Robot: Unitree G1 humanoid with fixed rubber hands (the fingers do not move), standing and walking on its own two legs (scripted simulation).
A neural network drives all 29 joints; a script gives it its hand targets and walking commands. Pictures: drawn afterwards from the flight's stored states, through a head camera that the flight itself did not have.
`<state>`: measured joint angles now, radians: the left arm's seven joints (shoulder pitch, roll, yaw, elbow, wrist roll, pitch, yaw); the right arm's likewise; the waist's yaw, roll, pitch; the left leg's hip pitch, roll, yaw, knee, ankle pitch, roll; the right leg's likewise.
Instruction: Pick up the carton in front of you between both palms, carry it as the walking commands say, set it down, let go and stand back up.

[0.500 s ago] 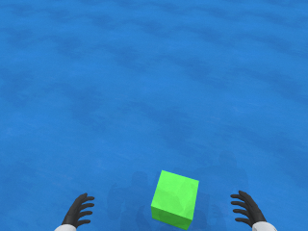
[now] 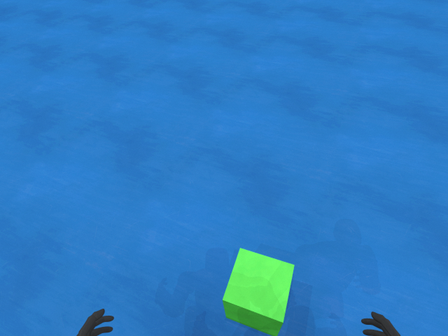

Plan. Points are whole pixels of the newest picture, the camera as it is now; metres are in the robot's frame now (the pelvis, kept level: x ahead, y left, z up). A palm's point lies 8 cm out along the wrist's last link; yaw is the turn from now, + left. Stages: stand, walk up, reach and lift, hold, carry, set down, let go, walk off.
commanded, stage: stand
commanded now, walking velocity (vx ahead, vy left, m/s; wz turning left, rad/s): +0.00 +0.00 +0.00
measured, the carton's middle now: (258, 292) +0.38 -0.07 -0.64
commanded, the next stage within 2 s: none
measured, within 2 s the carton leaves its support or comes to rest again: neither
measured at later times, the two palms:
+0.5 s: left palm out of the picture +0.08 +0.29 -0.09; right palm out of the picture +0.07 -0.28 -0.11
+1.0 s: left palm out of the picture +0.07 +0.30 -0.09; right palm out of the picture +0.05 -0.28 -0.10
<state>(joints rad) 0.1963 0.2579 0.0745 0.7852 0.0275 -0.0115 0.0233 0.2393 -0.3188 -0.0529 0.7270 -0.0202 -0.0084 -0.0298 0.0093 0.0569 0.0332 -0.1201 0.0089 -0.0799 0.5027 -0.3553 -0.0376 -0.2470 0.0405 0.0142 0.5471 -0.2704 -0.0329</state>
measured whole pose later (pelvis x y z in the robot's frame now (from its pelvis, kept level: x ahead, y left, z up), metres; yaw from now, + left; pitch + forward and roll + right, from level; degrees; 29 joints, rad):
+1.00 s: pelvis -0.02 +0.01 +0.01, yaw -1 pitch -3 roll +0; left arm 0.16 0.31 0.05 0.95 0.00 -0.01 0.02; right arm 0.23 -0.35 -0.03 0.89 -0.01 -0.02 -0.03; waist 0.01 0.03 0.05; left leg -0.08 0.00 -0.05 0.41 -0.28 -0.03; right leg -0.21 0.03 0.04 0.44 -0.18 -0.02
